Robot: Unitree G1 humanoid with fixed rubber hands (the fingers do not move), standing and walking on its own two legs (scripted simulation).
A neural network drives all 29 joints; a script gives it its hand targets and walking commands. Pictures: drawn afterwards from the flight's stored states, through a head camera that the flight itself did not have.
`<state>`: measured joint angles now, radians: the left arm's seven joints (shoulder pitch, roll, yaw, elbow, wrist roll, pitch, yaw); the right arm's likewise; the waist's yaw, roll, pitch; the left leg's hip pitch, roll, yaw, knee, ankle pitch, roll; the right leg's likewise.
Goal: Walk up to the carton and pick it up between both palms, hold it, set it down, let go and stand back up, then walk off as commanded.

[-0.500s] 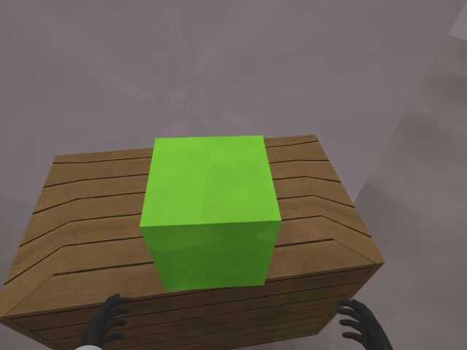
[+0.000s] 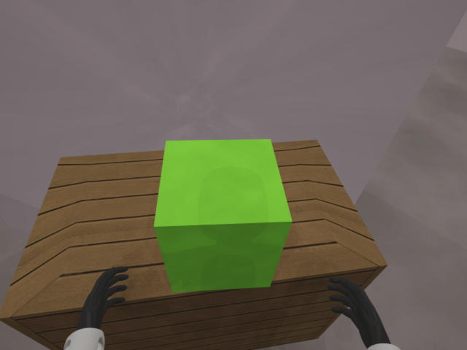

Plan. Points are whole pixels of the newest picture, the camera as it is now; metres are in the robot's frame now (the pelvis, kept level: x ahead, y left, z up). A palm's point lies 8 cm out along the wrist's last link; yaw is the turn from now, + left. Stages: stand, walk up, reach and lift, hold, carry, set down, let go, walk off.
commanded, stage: reach and lift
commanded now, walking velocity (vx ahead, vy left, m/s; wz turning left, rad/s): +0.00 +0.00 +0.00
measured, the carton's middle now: (220, 217) +0.38 +0.04 -0.01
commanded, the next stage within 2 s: none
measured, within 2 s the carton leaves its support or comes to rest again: neither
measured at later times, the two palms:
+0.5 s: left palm (103, 301) +0.20 +0.22 +0.00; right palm (360, 287) +0.22 -0.20 +0.02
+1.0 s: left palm (121, 247) +0.27 +0.20 +0.05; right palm (354, 233) +0.29 -0.19 +0.07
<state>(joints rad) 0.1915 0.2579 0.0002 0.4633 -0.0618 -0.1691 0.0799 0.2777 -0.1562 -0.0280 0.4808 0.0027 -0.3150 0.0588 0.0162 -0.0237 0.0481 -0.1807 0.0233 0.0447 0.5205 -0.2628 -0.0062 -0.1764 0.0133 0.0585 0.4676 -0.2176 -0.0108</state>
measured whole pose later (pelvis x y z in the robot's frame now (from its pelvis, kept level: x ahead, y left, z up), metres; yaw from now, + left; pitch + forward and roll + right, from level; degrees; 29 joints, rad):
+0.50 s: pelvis +0.00 -0.01 +0.00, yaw +1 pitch -4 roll -1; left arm 0.19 0.26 -0.04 0.29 -0.15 -0.12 0.08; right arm 0.20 -0.10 -0.03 0.26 0.03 -0.16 0.00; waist 0.02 -0.02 0.05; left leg -0.19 0.03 0.02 0.52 -0.26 -0.01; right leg -0.18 0.02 0.03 0.47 -0.22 -0.01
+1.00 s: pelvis +0.01 -0.01 +0.00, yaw +1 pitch -4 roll -1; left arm -0.02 0.26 -0.04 0.04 -0.15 0.32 0.08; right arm -0.03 -0.10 -0.03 0.10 0.09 0.14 -0.10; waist 0.02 -0.02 0.05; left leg -0.18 0.03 0.02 0.50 -0.25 -0.01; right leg -0.18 0.02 0.03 0.46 -0.22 0.00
